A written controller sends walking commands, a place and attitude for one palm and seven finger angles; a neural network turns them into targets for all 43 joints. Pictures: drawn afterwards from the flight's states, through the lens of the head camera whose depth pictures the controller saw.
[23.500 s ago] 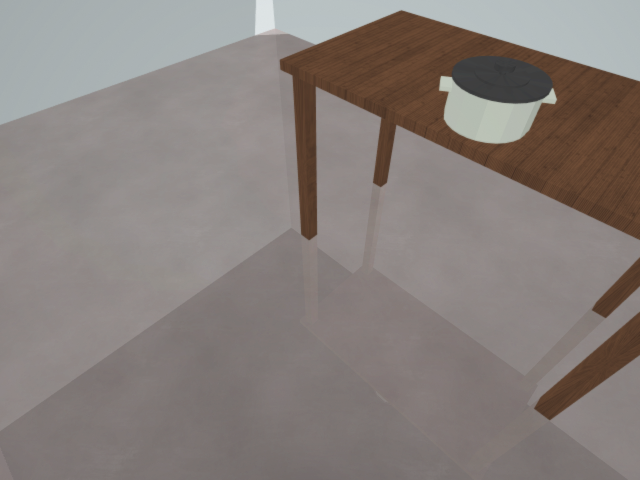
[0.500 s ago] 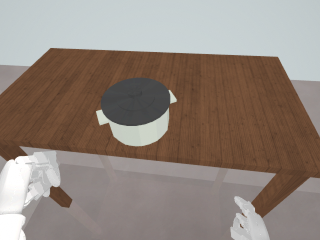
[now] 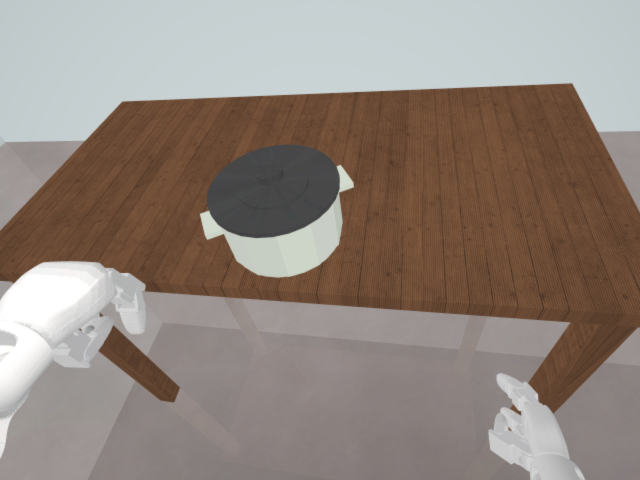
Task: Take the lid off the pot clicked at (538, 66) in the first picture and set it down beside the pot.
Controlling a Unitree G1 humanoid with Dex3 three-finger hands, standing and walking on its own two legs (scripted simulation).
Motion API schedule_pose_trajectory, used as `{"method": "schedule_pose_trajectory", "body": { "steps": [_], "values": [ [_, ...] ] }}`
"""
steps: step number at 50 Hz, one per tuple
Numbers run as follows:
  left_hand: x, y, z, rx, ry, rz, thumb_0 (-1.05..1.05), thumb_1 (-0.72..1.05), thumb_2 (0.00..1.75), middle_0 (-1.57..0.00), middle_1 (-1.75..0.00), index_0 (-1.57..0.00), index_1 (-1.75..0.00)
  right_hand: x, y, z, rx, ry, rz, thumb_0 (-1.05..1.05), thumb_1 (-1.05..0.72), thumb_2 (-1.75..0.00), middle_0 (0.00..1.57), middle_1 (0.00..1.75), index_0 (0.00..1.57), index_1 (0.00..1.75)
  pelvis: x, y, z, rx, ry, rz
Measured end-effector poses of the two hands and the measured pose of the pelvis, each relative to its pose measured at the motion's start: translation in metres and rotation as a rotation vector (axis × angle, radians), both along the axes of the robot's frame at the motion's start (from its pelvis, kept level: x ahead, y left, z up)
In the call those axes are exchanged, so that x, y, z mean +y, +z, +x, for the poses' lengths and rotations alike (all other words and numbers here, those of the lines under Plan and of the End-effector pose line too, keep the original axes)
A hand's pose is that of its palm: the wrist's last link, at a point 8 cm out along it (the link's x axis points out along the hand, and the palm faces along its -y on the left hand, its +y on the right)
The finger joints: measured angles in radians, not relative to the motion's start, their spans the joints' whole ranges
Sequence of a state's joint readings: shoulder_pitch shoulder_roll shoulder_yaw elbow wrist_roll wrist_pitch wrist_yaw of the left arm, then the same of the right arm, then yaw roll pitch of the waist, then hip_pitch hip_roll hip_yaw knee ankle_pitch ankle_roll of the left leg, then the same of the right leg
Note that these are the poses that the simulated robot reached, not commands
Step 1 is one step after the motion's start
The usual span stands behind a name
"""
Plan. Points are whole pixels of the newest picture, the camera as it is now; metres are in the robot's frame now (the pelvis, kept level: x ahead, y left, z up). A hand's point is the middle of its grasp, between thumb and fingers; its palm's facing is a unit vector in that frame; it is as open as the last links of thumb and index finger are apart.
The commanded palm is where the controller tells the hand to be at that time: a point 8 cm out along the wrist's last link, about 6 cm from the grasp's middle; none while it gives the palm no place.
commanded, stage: reach forward and open the fingers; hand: left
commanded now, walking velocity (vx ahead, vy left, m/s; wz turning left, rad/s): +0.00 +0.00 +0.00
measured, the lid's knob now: (269, 173) +0.50 +0.14 +0.12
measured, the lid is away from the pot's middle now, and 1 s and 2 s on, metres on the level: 0.00 0.00 0.00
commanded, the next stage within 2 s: move the open hand above the knob in 0.54 s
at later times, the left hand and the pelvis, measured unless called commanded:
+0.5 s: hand (102, 276) +0.27 +0.26 +0.17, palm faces -0.11 +0.04 -0.99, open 9.8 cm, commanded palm +0.25 +0.26 +0.24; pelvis -0.02 +0.02 +0.00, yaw -1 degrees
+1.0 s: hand (161, 233) +0.33 +0.22 +0.17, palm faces -0.18 +0.00 -0.98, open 10.0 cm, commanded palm +0.31 +0.22 +0.25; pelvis -0.01 +0.01 +0.00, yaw -1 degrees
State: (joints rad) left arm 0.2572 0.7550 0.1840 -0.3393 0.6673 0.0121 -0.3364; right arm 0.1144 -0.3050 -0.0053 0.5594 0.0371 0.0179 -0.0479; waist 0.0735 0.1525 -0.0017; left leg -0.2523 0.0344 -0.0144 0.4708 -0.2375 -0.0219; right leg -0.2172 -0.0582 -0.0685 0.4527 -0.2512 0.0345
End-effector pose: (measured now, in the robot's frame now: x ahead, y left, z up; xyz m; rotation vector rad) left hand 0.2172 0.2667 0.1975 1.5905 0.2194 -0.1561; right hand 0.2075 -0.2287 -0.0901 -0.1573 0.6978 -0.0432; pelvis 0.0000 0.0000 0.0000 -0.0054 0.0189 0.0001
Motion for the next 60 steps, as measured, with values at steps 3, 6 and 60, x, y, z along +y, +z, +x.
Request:
{"method": "schedule_pose_trajectory", "body": {
  "steps": [3, 6, 60],
  "values": [
    [0.001, 0.004, 0.002, -0.023, -0.017, -0.034, 0.01, 0.19, 1.30, -1.06, -0.70, -1.06, -0.70, 0.001, 0.001, -0.007, 0.004, -0.002, 0.001, 0.01, -0.90, -0.90, 0.20, 0.30, 0.20, 0.30, 0.002, 0.001, -0.004, -0.002, -0.002, -0.002],
    [-0.001, 0.003, 0.006, -0.034, -0.039, -0.045, 0.01, 0.11, 1.32, -1.03, -0.59, -1.02, -0.59, 0.003, 0.000, -0.015, 0.022, -0.002, -0.005, 0.01, -0.90, -0.90, 0.20, 0.30, 0.20, 0.30, 0.006, 0.001, -0.008, -0.007, -0.004, -0.002],
    [-0.040, 0.046, 0.132, -0.051, 0.018, -0.053, 0.01, -0.31, 1.49, -0.86, -0.08, -0.86, -0.08, -0.011, -0.012, -0.033, 0.093, -0.044, 0.059, 0.01, -0.90, -0.90, 0.19, 0.30, 0.20, 0.30, 0.001, -0.001, -0.005, 0.008, -0.022, 0.019]
  ]
}}
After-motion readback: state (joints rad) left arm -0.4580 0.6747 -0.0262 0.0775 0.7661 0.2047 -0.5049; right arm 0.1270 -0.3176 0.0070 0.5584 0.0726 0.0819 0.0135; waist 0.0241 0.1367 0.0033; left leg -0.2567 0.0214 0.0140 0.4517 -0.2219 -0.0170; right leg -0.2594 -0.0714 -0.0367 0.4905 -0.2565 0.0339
